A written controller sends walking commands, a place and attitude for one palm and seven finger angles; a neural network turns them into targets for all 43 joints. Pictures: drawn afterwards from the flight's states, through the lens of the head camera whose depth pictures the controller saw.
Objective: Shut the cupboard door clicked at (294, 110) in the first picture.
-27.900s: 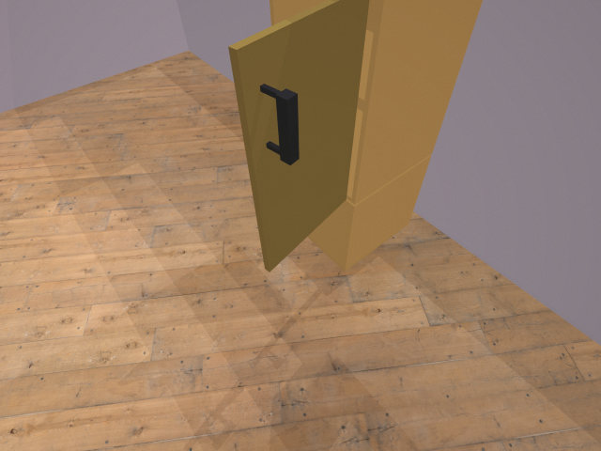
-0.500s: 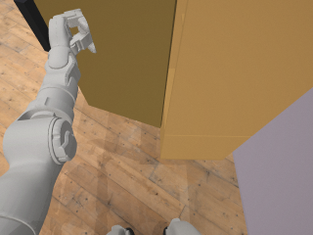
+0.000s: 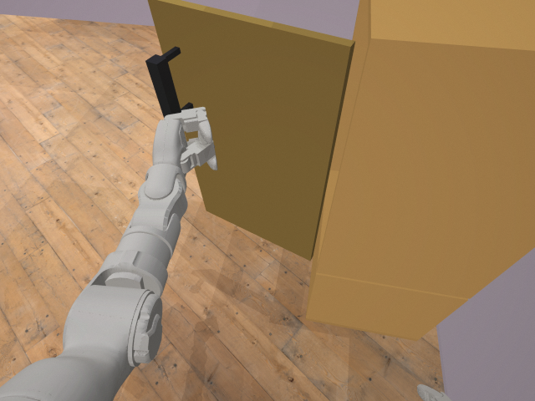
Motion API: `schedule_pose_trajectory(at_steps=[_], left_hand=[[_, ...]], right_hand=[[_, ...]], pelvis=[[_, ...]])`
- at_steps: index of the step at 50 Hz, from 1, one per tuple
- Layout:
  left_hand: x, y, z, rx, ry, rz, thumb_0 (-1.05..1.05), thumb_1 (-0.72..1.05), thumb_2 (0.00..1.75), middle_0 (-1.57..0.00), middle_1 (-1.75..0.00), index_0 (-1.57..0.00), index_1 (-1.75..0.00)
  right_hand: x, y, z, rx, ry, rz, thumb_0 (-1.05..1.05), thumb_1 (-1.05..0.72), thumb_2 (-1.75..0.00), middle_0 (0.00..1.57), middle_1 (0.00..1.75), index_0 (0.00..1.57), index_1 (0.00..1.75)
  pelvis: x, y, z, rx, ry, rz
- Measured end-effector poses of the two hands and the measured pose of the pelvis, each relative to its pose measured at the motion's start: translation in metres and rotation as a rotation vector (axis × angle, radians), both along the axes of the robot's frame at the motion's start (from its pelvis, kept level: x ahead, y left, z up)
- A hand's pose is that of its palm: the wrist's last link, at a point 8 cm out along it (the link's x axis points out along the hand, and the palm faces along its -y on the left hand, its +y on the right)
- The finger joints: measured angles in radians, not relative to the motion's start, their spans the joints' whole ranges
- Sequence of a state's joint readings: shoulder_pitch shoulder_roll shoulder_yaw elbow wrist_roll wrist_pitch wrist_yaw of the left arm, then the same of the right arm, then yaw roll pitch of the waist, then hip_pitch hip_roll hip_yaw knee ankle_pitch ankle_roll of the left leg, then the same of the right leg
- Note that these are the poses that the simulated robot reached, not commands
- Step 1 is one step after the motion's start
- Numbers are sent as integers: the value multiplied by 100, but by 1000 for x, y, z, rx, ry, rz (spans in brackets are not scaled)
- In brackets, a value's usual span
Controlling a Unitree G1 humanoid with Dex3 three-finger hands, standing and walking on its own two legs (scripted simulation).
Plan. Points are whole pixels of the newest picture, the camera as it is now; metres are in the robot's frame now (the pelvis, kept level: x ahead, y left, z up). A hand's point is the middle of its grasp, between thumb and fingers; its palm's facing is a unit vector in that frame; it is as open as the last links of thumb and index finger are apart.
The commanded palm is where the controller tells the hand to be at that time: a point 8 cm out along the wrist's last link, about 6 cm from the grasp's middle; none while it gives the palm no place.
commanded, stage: draw the hand back to the body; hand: left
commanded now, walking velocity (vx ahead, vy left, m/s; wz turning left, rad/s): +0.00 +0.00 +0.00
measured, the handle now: (174, 87) +0.64 +0.16 +0.13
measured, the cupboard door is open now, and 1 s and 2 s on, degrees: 72 72 72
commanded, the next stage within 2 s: step back with the hand held close in 1.64 s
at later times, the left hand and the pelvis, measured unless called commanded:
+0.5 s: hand (160, 185) +0.37 +0.13 +0.15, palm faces -0.04 -1.00 -0.02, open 3.1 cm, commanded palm +0.33 +0.19 +0.16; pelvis -0.01 +0.01 +0.01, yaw -2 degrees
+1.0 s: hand (36, 273) +0.25 +0.23 +0.17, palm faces +0.31 -0.91 -0.27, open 4.1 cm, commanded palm +0.20 +0.28 +0.18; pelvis -0.01 +0.02 +0.03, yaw +0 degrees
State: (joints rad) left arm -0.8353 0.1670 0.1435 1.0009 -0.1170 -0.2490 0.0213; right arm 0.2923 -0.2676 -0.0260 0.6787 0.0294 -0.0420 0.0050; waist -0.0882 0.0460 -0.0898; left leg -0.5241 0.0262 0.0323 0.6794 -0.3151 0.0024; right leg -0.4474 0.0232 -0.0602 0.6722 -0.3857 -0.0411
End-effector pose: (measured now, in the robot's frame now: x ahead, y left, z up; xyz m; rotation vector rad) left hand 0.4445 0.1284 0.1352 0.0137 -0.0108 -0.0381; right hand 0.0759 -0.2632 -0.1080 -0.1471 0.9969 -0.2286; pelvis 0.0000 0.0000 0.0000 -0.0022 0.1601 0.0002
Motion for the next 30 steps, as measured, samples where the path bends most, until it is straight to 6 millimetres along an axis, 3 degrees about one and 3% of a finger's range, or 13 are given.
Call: schedule_pose_trajectory(at_steps=[4,10,15,19,24,30], left_hand=[[1,-5,7,-6,-3,-12,2,90,90,-130,-150,-131,-150],[-3,1,10,-23,-26,-5,2,90,90,-130,-150,-130,-150],[-27,24,2,-12,-23,11,2,90,90,-130,-150,-130,-150],[-53,42,3,-3,-39,16,2,90,90,-130,-150,-130,-150],[-84,56,14,4,-72,1,2,90,90,-130,-150,-130,-150],[-119,73,25,32,-72,11,2,90,90,-127,-146,-127,-146]], right_hand=[[4,6,-1,5,-17,18,1,-91,-90,20,30,20,29],[-21,13,-5,36,15,-17,1,-91,-89,20,30,20,29],[-47,17,-8,61,62,-65,1,-90,-89,20,30,20,29],[-51,16,-6,50,72,-78,1,-90,-90,20,30,20,29],[-28,14,2,21,4,-53,1,-90,-90,20,30,20,29],[30,19,25,5,-180,6,2,-91,-90,20,30,20,29]], pelvis=[[-6,0,-1,0,-1,8],[-7,2,0,7,1,-20],[-3,3,4,9,-33,-40],[-3,4,8,5,-69,-40],[-5,6,11,1,-111,-30],[-9,9,14,3,-153,-26]])
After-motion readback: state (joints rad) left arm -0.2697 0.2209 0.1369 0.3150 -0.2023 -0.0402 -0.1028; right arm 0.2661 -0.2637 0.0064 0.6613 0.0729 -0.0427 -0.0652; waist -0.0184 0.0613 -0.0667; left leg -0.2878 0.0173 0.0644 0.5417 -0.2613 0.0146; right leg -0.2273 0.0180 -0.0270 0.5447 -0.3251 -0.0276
